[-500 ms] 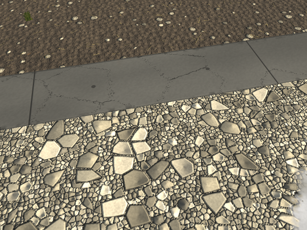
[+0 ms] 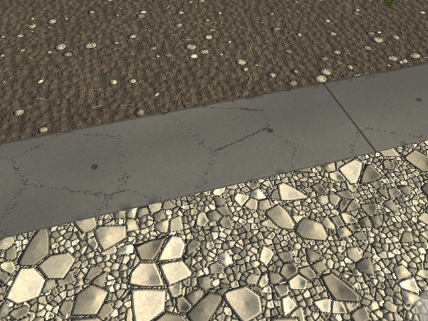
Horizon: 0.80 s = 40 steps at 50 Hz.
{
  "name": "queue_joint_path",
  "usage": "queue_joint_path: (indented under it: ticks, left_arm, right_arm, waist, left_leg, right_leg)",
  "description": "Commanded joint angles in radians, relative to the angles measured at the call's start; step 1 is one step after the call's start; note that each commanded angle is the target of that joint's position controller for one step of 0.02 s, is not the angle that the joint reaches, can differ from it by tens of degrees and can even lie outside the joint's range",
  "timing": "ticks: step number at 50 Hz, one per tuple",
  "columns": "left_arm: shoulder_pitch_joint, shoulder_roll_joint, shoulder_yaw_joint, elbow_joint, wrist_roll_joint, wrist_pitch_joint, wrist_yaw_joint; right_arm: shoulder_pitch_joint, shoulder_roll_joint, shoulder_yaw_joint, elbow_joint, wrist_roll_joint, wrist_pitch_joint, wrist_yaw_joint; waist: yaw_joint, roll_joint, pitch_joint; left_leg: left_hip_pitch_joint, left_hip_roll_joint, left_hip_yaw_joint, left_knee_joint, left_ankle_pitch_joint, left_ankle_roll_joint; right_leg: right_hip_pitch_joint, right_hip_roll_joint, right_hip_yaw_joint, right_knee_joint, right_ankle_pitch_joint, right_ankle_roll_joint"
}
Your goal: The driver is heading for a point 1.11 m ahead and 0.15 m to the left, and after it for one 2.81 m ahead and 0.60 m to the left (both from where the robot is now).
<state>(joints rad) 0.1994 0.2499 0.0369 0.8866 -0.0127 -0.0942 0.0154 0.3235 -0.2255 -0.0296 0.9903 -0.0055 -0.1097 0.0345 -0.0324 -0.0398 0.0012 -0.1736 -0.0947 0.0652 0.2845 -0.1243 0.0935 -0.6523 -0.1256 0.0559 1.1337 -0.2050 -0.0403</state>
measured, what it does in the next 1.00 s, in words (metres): walks ahead, turning left: right foot, then left foot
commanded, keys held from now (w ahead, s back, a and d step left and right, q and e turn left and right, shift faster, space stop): w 0.06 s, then no key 0.22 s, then q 0.60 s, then no key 0.12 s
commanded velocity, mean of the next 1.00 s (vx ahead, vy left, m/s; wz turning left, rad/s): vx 0.15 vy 0.00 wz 0.28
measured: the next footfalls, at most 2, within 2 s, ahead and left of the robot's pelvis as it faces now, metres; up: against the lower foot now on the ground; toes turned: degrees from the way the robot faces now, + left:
right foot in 0.26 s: +0.32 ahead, -0.15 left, +0.00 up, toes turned -1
left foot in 0.74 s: +0.21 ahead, +0.08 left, +0.00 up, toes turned +8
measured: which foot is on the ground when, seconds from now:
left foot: down 0.00-0.28, up 0.30-0.72, down 0.74-1.00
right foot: up 0.00-0.24, down 0.26-0.74, up 0.76-1.00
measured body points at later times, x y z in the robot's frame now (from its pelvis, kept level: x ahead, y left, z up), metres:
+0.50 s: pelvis +0.19 -0.06 -0.01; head +0.22 -0.08 +0.44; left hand +0.29 +0.20 -0.13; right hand +0.26 -0.33 -0.16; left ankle +0.17 +0.08 -0.68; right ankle +0.28 -0.15 -0.74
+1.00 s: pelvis +0.19 -0.01 +0.00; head +0.21 +0.03 +0.45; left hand +0.23 +0.30 -0.13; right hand +0.39 -0.24 -0.09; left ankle +0.18 +0.06 -0.74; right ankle +0.27 -0.16 -0.67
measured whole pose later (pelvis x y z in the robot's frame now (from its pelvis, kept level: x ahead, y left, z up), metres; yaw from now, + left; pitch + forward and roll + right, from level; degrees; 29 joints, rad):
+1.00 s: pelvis +0.19 -0.01 +0.00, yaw +20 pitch +3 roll -3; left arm 0.07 0.30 0.09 0.88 0.00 0.01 0.06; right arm 0.23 -0.25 -0.07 0.79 0.00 -0.01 -0.04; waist 0.00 -0.04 0.02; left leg -0.27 -0.04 -0.06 0.41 -0.19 0.07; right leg -0.57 -0.01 0.03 1.01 -0.29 0.05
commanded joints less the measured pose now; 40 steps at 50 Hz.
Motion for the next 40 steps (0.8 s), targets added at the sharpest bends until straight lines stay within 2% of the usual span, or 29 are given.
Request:
queue_joint_path:
  ticks: [1,3,6,8,10,11,12,13,14,15,16,17,18,19,20,22,23,28,32,34,36,37,38,39,40]
  left_arm:
    - [0.033,0.043,0.012,-0.042,0.012,0.005,0.007]
    - [-0.051,0.035,0.009,-0.066,0.009,-0.002,0.002]
    - [-0.150,0.019,0.002,-0.085,0.008,-0.008,-0.009]
    - [-0.185,0.022,0.000,-0.100,0.005,-0.009,-0.019]
    - [-0.185,0.045,0.006,-0.109,0.007,-0.012,-0.029]
    - [-0.150,0.064,0.013,-0.102,0.012,-0.017,-0.031]
    - [-0.071,0.084,0.024,-0.074,0.020,-0.021,-0.031]
    - [0.033,0.135,0.042,-0.039,0.028,-0.027,-0.026]
    - [0.144,0.215,0.055,-0.021,0.048,-0.026,-0.022]
    - [0.182,0.190,0.046,-0.012,0.043,-0.009,-0.024]
    - [0.186,0.136,0.035,-0.024,0.027,0.004,-0.030]
    - [0.089,0.131,0.031,-0.048,0.016,0.009,-0.026]
    - [-0.002,0.110,0.021,-0.066,0.017,0.010,-0.020]
    - [-0.066,0.091,0.014,-0.073,0.023,0.010,-0.015]
    - [-0.096,0.093,0.015,-0.070,0.034,0.012,-0.013]
    - [-0.100,0.103,0.022,-0.059,0.047,0.016,-0.003]
    - [-0.094,0.110,0.026,-0.056,0.046,0.019,0.004]
    - [-0.093,0.151,0.045,-0.050,0.026,0.046,0.043]
    - [-0.102,0.173,0.058,-0.044,0.015,0.069,0.051]
    - [-0.110,0.182,0.063,-0.041,0.004,0.080,0.050]
    - [-0.125,0.173,0.062,-0.038,-0.011,0.093,0.048]
    - [-0.085,0.143,0.057,-0.020,-0.013,0.101,0.043]
    - [-0.081,0.081,0.044,-0.038,0.015,0.105,0.030]
    - [-0.154,0.077,0.045,-0.095,0.031,0.095,0.034]
    - [-0.215,0.107,0.053,-0.110,0.028,0.092,0.035]
  right_arm:
    - [-0.040,-0.133,-0.022,-0.056,0.002,-0.017,-0.020]
    - [0.000,-0.146,-0.024,-0.049,0.009,-0.009,-0.030]
    - [0.051,-0.155,-0.022,-0.029,0.011,0.005,-0.035]
    - [0.084,-0.157,-0.021,-0.010,0.014,0.018,-0.036]
    - [0.077,-0.153,-0.020,-0.002,0.016,0.030,-0.041]
    - [0.058,-0.156,-0.021,-0.003,0.017,0.035,-0.044]
    - [0.031,-0.156,-0.020,-0.009,0.020,0.039,-0.047]
    - [0.043,-0.141,-0.015,-0.014,0.012,0.038,-0.048]
    - [0.118,-0.075,0.009,-0.025,-0.014,0.027,-0.044]
    - [0.263,0.012,0.038,0.021,0.001,0.023,-0.036]
    - [0.242,-0.093,0.011,0.037,0.026,0.029,-0.035]
    - [0.128,-0.138,-0.006,-0.001,0.041,0.040,-0.041]
    - [0.057,-0.133,-0.012,-0.020,0.038,0.058,-0.053]
    - [0.037,-0.120,-0.019,-0.028,0.028,0.080,-0.065]
    - [0.050,-0.100,-0.021,-0.033,0.021,0.100,-0.073]
    - [0.072,-0.078,-0.028,-0.042,0.016,0.122,-0.083]
    - [0.068,-0.077,-0.032,-0.052,0.017,0.128,-0.086]
    - [-0.040,-0.087,-0.049,-0.132,0.015,0.147,-0.081]
    - [-0.078,-0.092,-0.059,-0.169,0.018,0.151,-0.067]
    - [-0.076,-0.094,-0.064,-0.182,0.019,0.150,-0.056]
    - [-0.018,-0.100,-0.074,-0.169,0.015,0.150,-0.045]
    - [0.014,-0.133,-0.087,-0.164,0.008,0.150,-0.045]
    - [0.030,-0.236,-0.112,-0.181,0.004,0.151,-0.061]
    - [0.012,-0.310,-0.117,-0.219,-0.021,0.136,-0.061]
    - [0.002,-0.271,-0.111,-0.224,-0.037,0.110,-0.055]
  waist:
    - [0.047,0.074,0.054]
    - [0.017,0.074,0.052]
    - [-0.020,0.077,0.061]
    - [-0.034,0.100,0.048]
    - [-0.018,0.119,0.023]
    - [0.008,0.125,-0.001]
    - [0.052,0.120,-0.040]
    - [0.082,0.082,-0.107]
    - [0.073,-0.064,-0.262]
    - [0.057,-0.256,-0.403]
    - [0.087,-0.148,-0.410]
    - [0.075,-0.082,-0.283]
    - [0.052,-0.018,-0.198]
    - [0.022,-0.016,-0.142]
    - [-0.003,-0.050,-0.112]
    - [-0.016,-0.081,-0.088]
    - [-0.014,-0.081,-0.088]
    - [0.015,-0.074,-0.091]
    - [0.026,-0.077,-0.089]
    - [0.017,-0.080,-0.088]
    - [-0.020,-0.061,-0.095]
    - [-0.027,0.003,-0.074]
    - [0.002,0.262,-0.045]
    - [0.003,0.344,-0.024]
    - [-0.016,0.238,-0.051]
  left_leg:
    - [-0.097,0.284,-0.215,-0.203,0.067,0.172]
    - [-0.052,0.273,-0.189,-0.196,0.084,0.146]
    - [-0.025,0.245,-0.117,-0.136,0.255,0.110]
    - [0.034,0.264,-0.121,-0.075,0.322,0.101]
    - [0.108,0.287,-0.142,0.005,0.388,0.078]
    - [0.133,0.290,-0.152,0.056,0.413,0.060]
    - [0.138,0.264,-0.142,0.139,0.455,0.035]
    - [0.109,0.201,-0.112,0.283,0.433,0.002]
    - [-0.117,0.121,-0.074,0.553,0.085,-0.046]
    - [-0.335,0.029,-0.089,0.823,-0.533,-0.094]
    - [-0.362,0.055,-0.195,0.939,-0.568,-0.096]
    - [-0.429,0.085,-0.176,0.974,-0.511,-0.100]
    - [-0.428,0.125,-0.160,0.951,-0.444,-0.113]
    - [-0.382,0.157,-0.158,0.900,-0.386,-0.122]
    - [-0.308,0.165,-0.138,0.863,-0.339,-0.131]
    - [-0.261,0.149,-0.097,0.822,-0.303,-0.138]
    - [-0.268,0.148,-0.090,0.802,-0.293,-0.138]
    - [-0.310,0.177,-0.074,0.673,-0.238,-0.129]
    - [-0.249,0.162,-0.027,0.546,-0.246,-0.107]
    - [-0.202,0.151,-0.006,0.446,-0.233,-0.082]
    - [-0.083,0.111,0.034,0.259,-0.123,-0.038]
    - [-0.013,0.118,-0.028,0.137,-0.047,0.003]
    - [0.089,0.344,-0.357,0.039,0.194,0.094]
    - [0.060,0.489,-0.579,0.016,0.358,0.261]
    - [0.033,0.454,-0.541,-0.003,0.277,0.267]
  right_leg:
    - [-0.027,-0.043,0.003,-0.145,0.155,0.027]
    - [-0.028,-0.026,-0.012,-0.302,0.252,0.030]
    - [0.066,0.035,-0.061,-0.485,0.321,0.040]
    - [0.096,0.058,-0.063,-0.539,0.307,0.036]
    - [0.122,0.075,-0.047,-0.596,0.256,0.010]
    - [0.171,0.086,-0.045,-0.634,0.242,-0.008]
    - [0.273,0.108,-0.060,-0.690,0.281,-0.028]
    - [0.432,0.086,-0.051,-0.718,0.498,-0.054]
    - [0.772,-0.113,0.128,-0.607,0.924,-0.146]
    - [0.975,-0.317,0.360,-0.624,1.025,-0.303]
    - [0.896,-0.292,0.388,-0.679,0.805,-0.289]
    - [0.768,-0.260,0.311,-0.726,0.630,-0.247]
    - [0.633,-0.221,0.237,-0.774,0.502,-0.215]
    - [0.501,-0.194,0.175,-0.822,0.396,-0.194]
    - [0.396,-0.161,0.116,-0.860,0.332,-0.182]
    - [0.320,-0.137,0.037,-0.895,0.290,-0.194]
    - [0.322,-0.144,0.022,-0.903,0.273,-0.205]
    - [0.381,-0.195,0.000,-0.938,0.083,-0.215]
    - [0.410,-0.211,-0.045,-0.921,0.054,-0.194]
    - [0.433,-0.216,-0.062,-0.887,0.053,-0.172]
    - [0.412,-0.183,-0.114,-0.796,0.033,-0.112]
    - [0.351,-0.129,-0.165,-0.671,-0.024,-0.043]
    - [0.121,-0.004,-0.274,-0.362,-0.234,0.062]
    - [-0.066,0.124,-0.162,-0.156,-0.454,0.105]
    - [-0.076,0.118,-0.043,-0.037,-0.417,0.088]
Velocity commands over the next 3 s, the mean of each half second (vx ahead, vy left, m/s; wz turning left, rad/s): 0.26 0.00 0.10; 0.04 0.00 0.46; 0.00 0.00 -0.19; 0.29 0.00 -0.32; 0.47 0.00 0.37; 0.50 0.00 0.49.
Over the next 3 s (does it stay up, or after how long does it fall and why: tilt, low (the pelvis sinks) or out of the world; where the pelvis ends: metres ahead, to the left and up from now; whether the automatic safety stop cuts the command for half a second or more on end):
stays up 0.82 0.04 0.00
